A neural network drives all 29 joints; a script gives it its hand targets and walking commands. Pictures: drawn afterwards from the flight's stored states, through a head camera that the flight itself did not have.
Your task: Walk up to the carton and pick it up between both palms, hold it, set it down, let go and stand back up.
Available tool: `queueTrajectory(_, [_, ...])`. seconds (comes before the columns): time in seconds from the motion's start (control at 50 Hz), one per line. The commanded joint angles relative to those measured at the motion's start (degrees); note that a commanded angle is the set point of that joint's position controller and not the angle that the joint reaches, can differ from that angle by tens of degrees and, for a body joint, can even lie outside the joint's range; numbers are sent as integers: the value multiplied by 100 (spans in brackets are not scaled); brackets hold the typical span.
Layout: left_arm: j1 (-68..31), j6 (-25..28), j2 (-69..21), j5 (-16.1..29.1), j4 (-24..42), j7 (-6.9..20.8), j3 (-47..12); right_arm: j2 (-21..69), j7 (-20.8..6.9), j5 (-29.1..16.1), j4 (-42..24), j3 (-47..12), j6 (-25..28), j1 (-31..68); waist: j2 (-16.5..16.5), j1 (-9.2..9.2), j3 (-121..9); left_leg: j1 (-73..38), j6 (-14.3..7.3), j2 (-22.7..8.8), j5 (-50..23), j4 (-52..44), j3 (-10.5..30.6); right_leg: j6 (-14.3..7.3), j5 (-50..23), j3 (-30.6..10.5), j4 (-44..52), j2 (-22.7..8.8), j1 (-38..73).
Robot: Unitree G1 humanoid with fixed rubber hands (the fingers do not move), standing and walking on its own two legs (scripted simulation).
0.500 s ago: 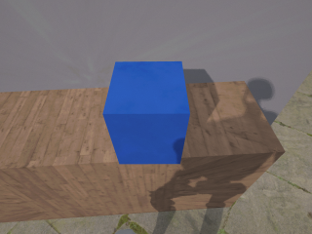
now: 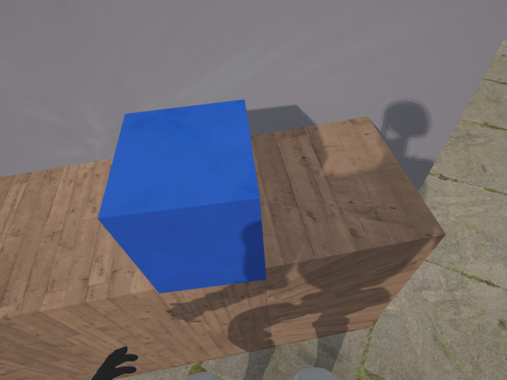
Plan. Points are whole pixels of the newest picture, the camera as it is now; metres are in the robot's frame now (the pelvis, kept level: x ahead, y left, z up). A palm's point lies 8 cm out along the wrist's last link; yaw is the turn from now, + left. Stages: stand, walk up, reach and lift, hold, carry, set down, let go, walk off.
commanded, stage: stand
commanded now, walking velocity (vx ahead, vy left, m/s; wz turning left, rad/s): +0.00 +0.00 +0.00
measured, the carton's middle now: (199, 201) +0.41 +0.08 +0.04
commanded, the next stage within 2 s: none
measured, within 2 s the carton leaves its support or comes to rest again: neither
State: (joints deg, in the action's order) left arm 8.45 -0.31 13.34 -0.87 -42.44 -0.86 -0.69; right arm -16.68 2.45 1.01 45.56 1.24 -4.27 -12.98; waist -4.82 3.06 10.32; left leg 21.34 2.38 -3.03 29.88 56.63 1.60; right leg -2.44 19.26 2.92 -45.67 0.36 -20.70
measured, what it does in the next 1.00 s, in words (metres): steps on the spot: left foot, then right foot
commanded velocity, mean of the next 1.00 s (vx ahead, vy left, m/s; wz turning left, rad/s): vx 0.00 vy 0.00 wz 0.00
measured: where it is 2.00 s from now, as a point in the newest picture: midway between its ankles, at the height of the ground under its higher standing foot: outside the picture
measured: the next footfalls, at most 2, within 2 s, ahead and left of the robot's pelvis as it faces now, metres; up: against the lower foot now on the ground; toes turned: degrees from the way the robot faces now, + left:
left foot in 0.42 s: +0.00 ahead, +0.12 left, +0.00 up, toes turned +2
right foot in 0.82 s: -0.06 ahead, -0.11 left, +0.00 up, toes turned +0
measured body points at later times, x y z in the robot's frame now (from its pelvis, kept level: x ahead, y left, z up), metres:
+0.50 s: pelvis -0.03 +0.01 +0.02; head +0.00 +0.05 +0.47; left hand +0.03 +0.27 -0.13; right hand +0.08 -0.25 -0.09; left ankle -0.04 +0.11 -0.71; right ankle +0.03 -0.10 -0.69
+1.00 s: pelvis -0.09 +0.00 +0.03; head -0.07 -0.03 +0.47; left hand +0.01 +0.24 -0.09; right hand -0.02 -0.26 -0.12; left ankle -0.11 +0.13 -0.66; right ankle -0.10 -0.11 -0.70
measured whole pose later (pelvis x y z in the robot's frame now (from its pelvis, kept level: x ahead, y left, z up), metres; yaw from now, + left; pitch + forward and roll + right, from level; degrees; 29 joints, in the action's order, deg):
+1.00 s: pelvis -0.09 +0.00 +0.03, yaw +2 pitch -2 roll +0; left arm 12.5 -1.9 11.2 -0.9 -45.7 -1.2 -1.4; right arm -16.7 0.9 0.3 46.7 0.8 -4.2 -14.8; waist -4.6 1.4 4.9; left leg 21.6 1.0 1.1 27.6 54.5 2.7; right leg -1.1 18.4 1.9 -32.2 -0.1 -11.3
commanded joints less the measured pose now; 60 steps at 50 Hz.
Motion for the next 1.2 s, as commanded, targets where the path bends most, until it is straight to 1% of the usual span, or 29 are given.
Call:
queueTrajectory(0.0, [153, -64, 1373, -84, 608, -125, 341, -861, 13, -54, -608, 270, 12, -133, 2151, -386, -654, 1141, -132, 251, 174, 1714, 649, -802, 940, -2735, 3363, -1896, 355])
queueTrajectory(0.08, [611, 86, 1079, -58, 564, -179, 251, -817, -49, 69, -212, 302, 38, -349, 1570, -397, -872, 944, -29, 323, -635, 1708, 572, -643, -2290, -2067, 2616, -1581, 1086])
queueTrajectory(0.14, [239, 127, 1158, -77, 690, -192, 294, -713, -112, 11, -235, 292, -4, -342, 1218, -373, -971, 793, 48, 293, -622, 1472, 470, -1017, -928, -1967, 2819, -1637, 868])
queueTrajectory(0.22, [640, 128, 1087, -65, 612, -190, 305, -624, -118, -5, -385, 274, 28, -41, 975, -589, -1179, 962, 91, 210, -326, 507, 275, -1092, -1452, -1999, 2664, -1715, 1510])
queueTrajectory(0.24, [740, 97, 1192, -68, 559, -194, 343, -605, -104, -11, -370, 256, 19, -96, 1434, -635, -1216, 691, 119, 213, -281, 246, 156, -992, -1228, -2070, 2769, -1614, 1356])
queueTrajectory(0.3, [729, -16, 1210, -73, 587, -184, 355, -624, -86, -26, -446, 294, 16, -117, 1370, -615, -1333, 234, 71, 169, 266, -743, 35, -1013, -257, -2344, 2847, -1729, 1181])
queueTrajectory(0.34, [376, -86, 1306, -93, 587, -175, 377, -531, -90, -47, -333, 263, 67, -539, 1490, -323, -1201, -433, -72, 133, -123, -1952, -102, -798, -300, -2100, 2617, -1663, 719])
queueTrajectory(0.38, [240, -68, 1199, -31, 605, -113, 291, -654, -67, -37, -283, 262, 220, -963, 1098, 1, -1446, -1694, -200, 178, -1967, -3396, -104, -386, -1400, -1508, 1905, -1333, 91])
queueTrajectory(0.4, [362, -50, 1028, -10, 657, -77, 278, -850, -54, 18, -280, 272, 286, -1034, 602, -16, -1605, -2222, -376, -178, -2350, -3558, 364, -144, -1194, -1102, 1353, -1040, -315])
queueTrajectory(0.42, [587, -50, 602, 47, 707, -76, 165, -1263, -50, 41, -380, 358, 308, -800, -900, -56, -1647, -2424, -934, -1461, -2136, -3826, 2168, 235, 291, -233, 159, -187, -1383])
queueTrajectory(0.44, [135, -143, 905, -84, 823, -151, 296, -1469, -60, -32, -602, 453, 298, -620, -930, 181, -1325, -1132, -1896, -2290, -2522, -3939, 2668, 211, 1169, -503, -1150, 28, -969])
queueTrajectory(0.46, [178, -222, 1013, -89, 788, -165, 328, -1430, -48, 12, -621, 400, 373, -24, -1263, -49, -1126, -553, -2233, -2541, -2846, -4153, 2912, 99, 1401, -962, -1878, -147, -729])
queueTrajectory(0.52, [465, -256, 997, -9, 300, -72, 353, -708, -2, 29, -768, 130, 471, 218, 115, -363, -883, -1400, -1549, -1416, -5087, -3612, 1254, 286, 823, -1078, -1858, 94, -1168])
queueTrajectory(0.58, [493, -262, 802, -43, 220, -10, 355, -883, -61, -52, -617, 155, 418, -10, -317, -230, -785, -1236, -1228, -1001, -4461, -3619, 927, 449, 495, -843, -1776, 120, -957])
queueTrajectory(0.62, [658, -285, 972, -55, 122, 16, 427, -926, -77, -51, -604, 165, 393, -43, -741, -221, -769, -1143, -1426, -1152, -4212, -3672, 1042, 543, 523, -751, -1711, 66, -768])
queueTrajectory(0.66, [726, -313, 980, -52, 75, 23, 450, -872, -65, -19, -656, 162, 416, -47, -579, -201, -960, -915, -1537, -1308, -3489, -3856, 1134, 598, 592, -659, -1601, -14, -410])
queueTrajectory(0.7, [627, -311, 854, -1, 63, 21, 353, -839, -53, 12, -654, 153, 404, -27, -443, -239, -876, -1087, -1518, -1319, -4030, -3562, 1166, 566, 1035, -617, -401, -176, -224])
queueTrajectory(0.74, [403, -269, 781, 23, 138, 19, 318, -943, -76, 26, -539, 172, 350, -301, -607, -30, -1065, -1602, -1360, -1186, -3695, -3406, 1320, 543, 1251, -460, 671, -136, -80])
queueTrajectory(0.76, [489, -216, 765, 20, 181, 38, 310, -949, -79, 17, -570, 158, 332, -175, -516, -191, -1050, -1254, -1241, -1228, -3830, -3168, 1320, 439, 659, -553, 1353, -294, 456])
queueTrajectory(0.8, [857, -141, 828, 51, 38, 7, 311, -893, -114, -47, -596, 141, 299, -17, -56, -455, -1283, -902, -868, -865, -3434, -2614, 921, 344, -880, -376, 2657, -131, 1369])
queueTrajectory(0.82, [1200, -70, 1144, -18, -58, -28, 331, -594, -124, -76, -749, 96, 300, -259, 514, -488, -1671, -408, -502, -471, -2807, -1967, 465, 175, -1424, -1122, 2589, -765, 2070])
queueTrajectory(0.84, [734, -69, 1594, 52, 47, -32, 465, -334, -141, -159, -870, 9, 274, -117, 1474, -370, -1380, 269, -53, 337, -993, -1472, -271, -366, -1256, -2603, 2773, -1713, 1529])
queueTrajectory(0.86, [440, -87, 1863, 99, 66, -29, 513, -448, -78, -95, -906, 69, 200, 508, 2345, -600, -904, -150, -137, 352, -333, -720, -14, -1052, -885, -2987, 3158, -2218, 26])
queueTrajectory(0.9, [131, -21, 1174, 7, 137, -53, 304, -775, -69, -12, -735, 223, 141, 497, 2040, -474, -584, 300, -168, 189, -112, 217, 351, -1060, -1282, -2329, 3184, -2023, 369])
queueTrajectory(0.94, [139, 9, 1128, -53, 276, -155, 269, -742, -140, -103, -490, 183, 184, -22, 1497, -295, -934, 1018, -111, 296, 47, 207, 428, -829, -3842, -1471, 2425, -1754, 1818])
queueTrajectory(0.98, [646, 46, 1078, 14, 183, -162, 272, -618, -82, 20, -576, 161, 195, 326, 1751, -576, -908, 1085, -12, 213, -77, 73, 318, -859, -5251, -1609, 2111, -1578, 2167])
queueTrajectory(1.08, [573, -2, 1391, -32, 321, -191, 362, -561, -87, -44, -538, 233, 169, 255, 1469, -659, -1230, 546, 176, 156, -158, -739, -52, -1032, -4770, -1642, 1950, -1646, 1914])
queueTrajectory(1.16, [-30, -74, 1297, -56, 447, -111, 380, -475, -116, -75, -321, 225, 202, -657, 1568, -87, -1643, -996, -7, 186, -1565, -2667, -228, -571, -4084, -1139, 1521, -1322, 1231])
queueTrajectory(1.18, [-150, -105, 1210, -44, 514, -73, 362, -587, -112, -68, -309, 274, 243, -821, 1114, 14, -1613, -1421, -78, 181, -2318, -3402, -241, -404, -3450, -1121, 1335, -1223, 909])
